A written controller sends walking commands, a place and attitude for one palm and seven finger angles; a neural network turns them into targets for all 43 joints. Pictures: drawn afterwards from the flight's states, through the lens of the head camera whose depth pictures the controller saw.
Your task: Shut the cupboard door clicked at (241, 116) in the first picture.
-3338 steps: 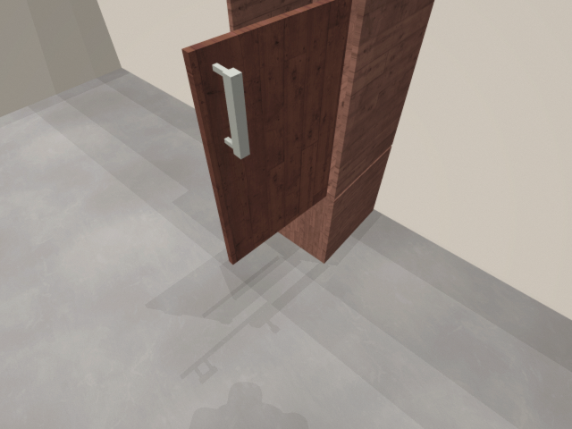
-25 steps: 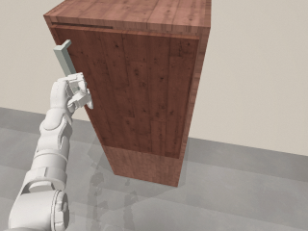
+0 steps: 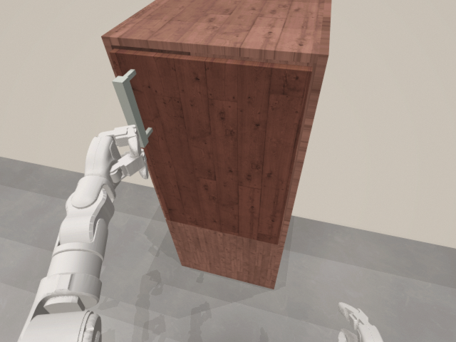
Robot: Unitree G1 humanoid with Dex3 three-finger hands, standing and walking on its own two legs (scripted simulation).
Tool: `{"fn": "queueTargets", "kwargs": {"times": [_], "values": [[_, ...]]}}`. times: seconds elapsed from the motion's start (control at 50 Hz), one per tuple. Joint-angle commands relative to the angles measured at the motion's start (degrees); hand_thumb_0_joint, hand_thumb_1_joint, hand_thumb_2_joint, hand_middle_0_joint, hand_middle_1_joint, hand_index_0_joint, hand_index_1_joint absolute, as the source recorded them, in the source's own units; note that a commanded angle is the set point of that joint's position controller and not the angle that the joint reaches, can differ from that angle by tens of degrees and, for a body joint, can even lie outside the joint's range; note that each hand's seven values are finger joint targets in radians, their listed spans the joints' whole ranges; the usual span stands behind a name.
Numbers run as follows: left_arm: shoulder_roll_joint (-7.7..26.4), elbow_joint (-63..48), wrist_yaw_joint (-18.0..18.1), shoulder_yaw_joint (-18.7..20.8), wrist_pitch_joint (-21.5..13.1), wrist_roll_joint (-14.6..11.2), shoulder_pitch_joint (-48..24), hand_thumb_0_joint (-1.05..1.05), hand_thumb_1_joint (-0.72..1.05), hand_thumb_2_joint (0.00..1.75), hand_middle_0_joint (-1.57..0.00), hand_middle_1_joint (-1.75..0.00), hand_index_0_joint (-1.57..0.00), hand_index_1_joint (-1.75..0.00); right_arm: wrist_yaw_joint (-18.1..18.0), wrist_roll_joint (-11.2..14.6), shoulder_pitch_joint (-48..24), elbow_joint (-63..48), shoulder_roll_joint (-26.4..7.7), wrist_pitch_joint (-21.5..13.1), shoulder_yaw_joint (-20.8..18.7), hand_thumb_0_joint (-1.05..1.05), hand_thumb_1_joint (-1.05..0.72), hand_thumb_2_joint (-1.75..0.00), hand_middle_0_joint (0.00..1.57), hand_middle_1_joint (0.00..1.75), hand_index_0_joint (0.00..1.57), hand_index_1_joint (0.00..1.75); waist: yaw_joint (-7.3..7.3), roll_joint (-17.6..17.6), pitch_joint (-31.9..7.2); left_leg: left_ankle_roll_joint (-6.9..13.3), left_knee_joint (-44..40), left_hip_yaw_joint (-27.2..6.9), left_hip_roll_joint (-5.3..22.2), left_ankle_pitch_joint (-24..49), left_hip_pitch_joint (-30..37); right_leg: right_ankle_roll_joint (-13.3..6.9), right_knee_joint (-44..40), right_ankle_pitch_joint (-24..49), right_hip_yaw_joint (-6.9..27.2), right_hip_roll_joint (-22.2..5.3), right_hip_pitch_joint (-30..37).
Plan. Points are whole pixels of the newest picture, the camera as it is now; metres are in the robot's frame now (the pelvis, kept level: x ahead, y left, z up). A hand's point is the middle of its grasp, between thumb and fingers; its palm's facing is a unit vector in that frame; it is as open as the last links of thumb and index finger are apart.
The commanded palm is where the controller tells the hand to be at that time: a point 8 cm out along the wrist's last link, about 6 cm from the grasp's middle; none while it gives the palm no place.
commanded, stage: draw the hand back to the body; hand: left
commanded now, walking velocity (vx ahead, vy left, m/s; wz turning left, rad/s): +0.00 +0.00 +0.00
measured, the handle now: (136, 109) +0.54 +0.22 +0.14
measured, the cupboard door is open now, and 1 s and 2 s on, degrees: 0 0 0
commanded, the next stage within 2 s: step back with the hand held close in 1.36 s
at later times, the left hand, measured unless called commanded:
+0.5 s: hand (84, 219) +0.26 +0.22 +0.15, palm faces +0.27 -0.94 -0.23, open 3.2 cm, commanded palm +0.22 +0.27 +0.17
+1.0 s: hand (25, 255) +0.19 +0.26 +0.16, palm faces +0.43 -0.80 -0.42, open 6.2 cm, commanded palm +0.15 +0.30 +0.18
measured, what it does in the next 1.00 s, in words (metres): stands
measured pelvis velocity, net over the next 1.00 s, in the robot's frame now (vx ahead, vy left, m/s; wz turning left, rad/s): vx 0.01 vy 0.00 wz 0.00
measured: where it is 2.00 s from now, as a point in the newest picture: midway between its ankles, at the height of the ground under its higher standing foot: outside the picture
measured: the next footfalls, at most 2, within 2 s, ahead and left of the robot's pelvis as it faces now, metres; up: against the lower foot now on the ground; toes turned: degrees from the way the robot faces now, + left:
none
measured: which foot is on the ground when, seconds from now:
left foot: down 0.00-1.00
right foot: down 0.00-1.00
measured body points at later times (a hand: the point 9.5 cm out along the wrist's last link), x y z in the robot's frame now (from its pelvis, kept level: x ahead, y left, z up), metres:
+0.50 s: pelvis -0.02 +0.01 +0.01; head -0.04 -0.02 +0.46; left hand +0.24 +0.27 +0.16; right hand +0.18 -0.21 -0.07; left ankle +0.01 +0.10 -0.73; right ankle -0.04 -0.09 -0.73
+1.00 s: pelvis +0.01 +0.00 +0.01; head -0.01 -0.03 +0.46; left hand +0.17 +0.30 +0.19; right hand +0.19 -0.22 -0.08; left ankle +0.02 +0.10 -0.73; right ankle -0.04 -0.09 -0.73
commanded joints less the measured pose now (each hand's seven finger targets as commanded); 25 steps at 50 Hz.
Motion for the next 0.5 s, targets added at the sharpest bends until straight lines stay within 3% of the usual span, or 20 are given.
{"fn": "queueTargets", "kwargs": {"times": [0.0,0.14,0.26,0.28,0.3,0.32,0.38,0.4,0.42,0.48], "values": [[11.8,-20.8,-1.2,4.2,-4.2,-2.0,-16.2,0.0,0.9,0.9,-1.3,-1.5,-1.3,-1.5,-1.0,0.2,-6.3,-9.0,-7.6,-3.8,-3.4,0.0,-0.9,-0.9,0.2,0.3,0.2,0.3,1.64,-5.1,-15.8,1.2,-2.1,-2.4,0.7,19.1,14.1,2.2,-3.6,29.0,1.0,-1.3,2.1],[11.4,-29.9,-1.3,3.4,-0.2,-2.5,-9.3,0.0,0.9,0.9,-1.3,-1.5,-1.3,-1.5,-2.3,0.5,-8.6,-8.7,-7.4,-5.5,-3.2,0.0,-0.9,-0.9,0.2,0.3,0.2,0.3,1.78,0.7,-10.8,1.0,-4.6,-3.1,0.9,13.5,15.7,1.8,-6.4,19.0,0.8,-1.1,-0.7],[12.5,-33.7,-2.3,5.8,2.8,-4.2,-1.1,0.0,0.9,0.9,-1.16,-1.35,-1.16,-1.35,-2.9,0.6,-10.3,-9.0,-7.3,-6.8,-2.7,0.0,-0.9,-0.9,0.2,0.3,0.2,0.3,2.49,-2.3,-9.3,0.8,-6.3,-3.5,0.9,10.0,15.3,1.8,-7.7,14.8,0.4,-1.1,0.2],[15.1,-39.1,4.0,4.1,-2.4,2.6,0.5,0.0,0.9,0.9,-1.13,-1.32,-1.13,-1.32,-2.6,-0.7,-10.5,-8.9,-5.7,-7.0,-2.4,0.0,-0.9,-0.9,0.2,0.3,0.2,0.3,2.06,0.7,-1.9,0.5,-7.6,-3.3,0.6,8.0,14.4,1.9,-11.4,12.3,2.6,-2.3,-2.8],[11.9,-36.1,7.0,3.5,-3.8,3.4,7.2,0.0,0.9,0.9,-1.11,-1.29,-1.11,-1.29,-2.3,-1.2,-10.0,-7.6,-5.8,-6.7,-2.5,0.0,-0.9,-0.9,0.2,0.3,0.2,0.3,1.81,0.0,-1.1,0.2,-8.5,-3.9,1.0,6.2,14.1,1.8,-11.4,10.3,2.0,-2.3,-2.0],[11.2,-36.2,8.0,2.9,-4.2,3.6,10.9,0.0,0.9,0.9,-1.08,-1.26,-1.08,-1.26,-2.1,-1.2,-10.4,-7.8,-6.1,-6.5,-2.6,0.0,-0.9,-0.9,0.2,0.3,0.2,0.3,2.41,-1.5,0.2,0.3,-8.8,-4.0,1.2,5.3,13.2,1.9,-12.0,9.3,1.8,-2.2,-2.1],[12.1,-40.3,10.4,3.4,-6.4,5.0,12.1,0.0,0.9,0.9,-1.0,-1.17,-1.0,-1.17,-1.9,-1.4,-10.4,-7.8,-5.8,-5.2,-2.6,0.0,-0.9,-0.9,0.2,0.3,0.2,0.3,1.79,-3.1,-2.0,0.3,-10.3,-3.6,1.6,5.0,15.3,2.0,-13.0,8.5,2.0,-2.2,0.6],[11.6,-42.9,10.8,2.4,-7.2,5.3,11.7,0.0,0.9,0.9,-0.97,-1.14,-0.97,-1.14,-1.9,-1.5,-10.8,-8.1,-5.7,-5.2,-2.8,0.0,-0.9,-0.9,0.2,0.3,0.2,0.3,1.56,-0.5,-2.8,0.3,-10.7,-3.4,1.7,4.5,16.6,2.0,-13.3,7.8,2.3,-2.3,0.9],[12.8,-43.6,11.3,3.0,-7.8,5.6,12.1,0.0,0.9,0.9,-0.94,-1.11,-0.94,-1.11,-2.0,-1.7,-10.7,-7.7,-6.0,-5.3,-2.9,0.0,-0.9,-0.9,0.2,0.3,0.2,0.3,1.63,-1.3,-2.5,0.3,-11.1,-3.5,1.9,4.0,17.1,2.0,-14.1,7.2,2.2,-2.1,0.9],[14.2,-47.5,12.8,4.3,-9.4,6.6,12.0,0.0,0.9,0.9,-0.86,-1.02,-0.86,-1.02,-2.1,-2.1,-11.4,-7.5,-5.7,-5.4,-2.6,0.0,-0.9,-0.9,0.2,0.3,0.2,0.3,1.94,2.7,-4.3,0.3,-12.1,-3.5,1.6,5.0,19.2,1.7,-14.6,8.0,2.2,-2.2,2.7]]}}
